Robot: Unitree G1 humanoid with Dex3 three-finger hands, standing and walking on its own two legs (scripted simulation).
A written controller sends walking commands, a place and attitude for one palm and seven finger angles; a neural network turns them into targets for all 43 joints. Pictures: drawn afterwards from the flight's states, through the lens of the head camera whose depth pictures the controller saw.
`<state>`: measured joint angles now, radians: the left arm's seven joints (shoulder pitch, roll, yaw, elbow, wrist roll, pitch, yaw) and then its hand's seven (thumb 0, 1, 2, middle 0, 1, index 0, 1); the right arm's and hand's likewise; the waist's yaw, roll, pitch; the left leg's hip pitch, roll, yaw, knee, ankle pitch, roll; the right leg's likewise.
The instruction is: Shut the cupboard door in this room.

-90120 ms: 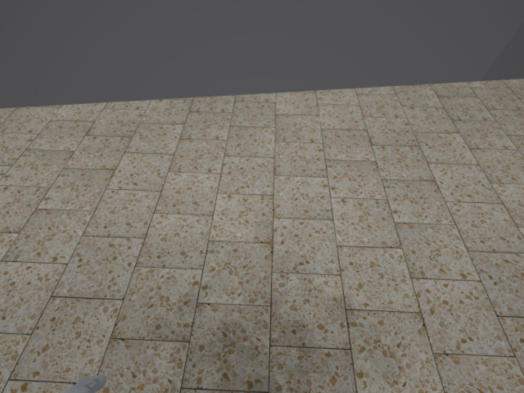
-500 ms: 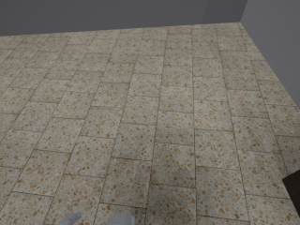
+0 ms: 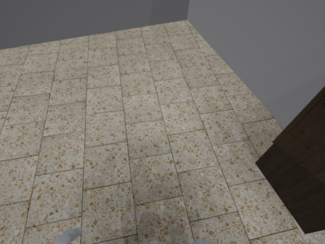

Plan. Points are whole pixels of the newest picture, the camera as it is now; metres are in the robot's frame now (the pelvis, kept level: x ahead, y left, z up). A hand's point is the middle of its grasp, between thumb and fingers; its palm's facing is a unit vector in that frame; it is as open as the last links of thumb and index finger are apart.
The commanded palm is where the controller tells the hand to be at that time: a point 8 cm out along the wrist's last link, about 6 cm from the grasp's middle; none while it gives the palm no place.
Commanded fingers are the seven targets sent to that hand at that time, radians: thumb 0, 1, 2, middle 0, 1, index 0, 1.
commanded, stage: turn to face it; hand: left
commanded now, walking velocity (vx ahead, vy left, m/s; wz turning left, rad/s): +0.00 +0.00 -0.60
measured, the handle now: out of the picture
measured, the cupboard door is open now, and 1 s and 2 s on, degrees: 17 17 17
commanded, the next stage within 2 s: take the last steps up to it in 1.38 s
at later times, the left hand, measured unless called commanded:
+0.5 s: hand (101, 234) +0.16 +0.18 -0.17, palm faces -0.25 -0.95 -0.18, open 7.4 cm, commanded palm none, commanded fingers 0.00 0.90 0.90 -0.20 -0.30 -0.20 -0.30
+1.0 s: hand (135, 219) +0.20 +0.09 -0.15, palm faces -0.55 -0.80 -0.24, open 7.4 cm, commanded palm none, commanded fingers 0.00 0.90 0.90 -0.20 -0.30 -0.20 -0.30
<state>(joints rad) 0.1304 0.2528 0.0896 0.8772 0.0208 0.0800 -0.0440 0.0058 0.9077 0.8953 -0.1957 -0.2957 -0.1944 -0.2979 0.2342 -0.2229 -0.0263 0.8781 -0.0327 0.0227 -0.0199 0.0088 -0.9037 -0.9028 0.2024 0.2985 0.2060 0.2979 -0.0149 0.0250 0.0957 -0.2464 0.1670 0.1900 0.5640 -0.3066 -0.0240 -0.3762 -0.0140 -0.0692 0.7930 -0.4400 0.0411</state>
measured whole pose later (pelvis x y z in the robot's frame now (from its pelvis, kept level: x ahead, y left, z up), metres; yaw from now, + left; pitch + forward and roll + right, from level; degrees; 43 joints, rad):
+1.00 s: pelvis +0.01 -0.03 +0.00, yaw -34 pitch +1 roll +0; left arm 0.18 0.21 0.05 0.90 0.02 0.04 -0.01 0.00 0.90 0.89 -0.20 -0.30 -0.20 -0.30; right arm 0.18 -0.27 -0.05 0.89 -0.02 0.06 -0.01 0.01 -0.91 -0.90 0.20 0.30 0.20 0.30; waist -0.02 0.02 0.07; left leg -0.50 0.07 0.02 1.00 -0.40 -0.10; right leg -0.27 0.04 0.04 0.50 -0.24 -0.03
